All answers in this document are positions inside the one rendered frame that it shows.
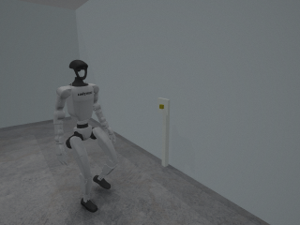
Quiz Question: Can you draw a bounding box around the robot right shin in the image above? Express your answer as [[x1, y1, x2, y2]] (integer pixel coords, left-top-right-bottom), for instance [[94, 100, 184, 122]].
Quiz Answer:
[[79, 173, 92, 203]]

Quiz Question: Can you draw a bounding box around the panel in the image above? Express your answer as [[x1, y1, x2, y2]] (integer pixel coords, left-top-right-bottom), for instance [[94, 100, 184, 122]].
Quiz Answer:
[[157, 97, 171, 167]]

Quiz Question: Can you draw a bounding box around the robot left upper arm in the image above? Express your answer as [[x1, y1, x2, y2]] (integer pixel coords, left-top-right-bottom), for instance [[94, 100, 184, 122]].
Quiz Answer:
[[89, 83, 100, 111]]

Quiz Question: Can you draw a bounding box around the left robot hand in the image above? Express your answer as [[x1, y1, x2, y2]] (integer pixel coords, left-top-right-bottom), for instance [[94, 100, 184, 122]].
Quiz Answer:
[[104, 127, 116, 143]]

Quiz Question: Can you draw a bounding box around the humanoid robot head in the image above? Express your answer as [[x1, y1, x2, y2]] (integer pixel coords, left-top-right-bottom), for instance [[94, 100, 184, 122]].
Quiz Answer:
[[69, 59, 89, 87]]

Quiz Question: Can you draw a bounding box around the left robot forearm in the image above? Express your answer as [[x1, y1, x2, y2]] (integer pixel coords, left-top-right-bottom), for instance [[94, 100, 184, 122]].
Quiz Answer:
[[95, 108, 109, 128]]

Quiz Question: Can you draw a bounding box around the robot right upper arm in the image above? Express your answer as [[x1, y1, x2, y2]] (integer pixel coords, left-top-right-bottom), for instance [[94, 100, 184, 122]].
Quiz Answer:
[[54, 85, 71, 119]]

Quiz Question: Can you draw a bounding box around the right robot forearm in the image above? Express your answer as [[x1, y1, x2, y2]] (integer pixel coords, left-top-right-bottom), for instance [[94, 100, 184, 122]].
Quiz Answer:
[[53, 111, 65, 144]]

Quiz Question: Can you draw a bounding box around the right robot hand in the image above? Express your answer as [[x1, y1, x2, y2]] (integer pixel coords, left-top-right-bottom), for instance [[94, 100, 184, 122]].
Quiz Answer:
[[55, 143, 68, 165]]

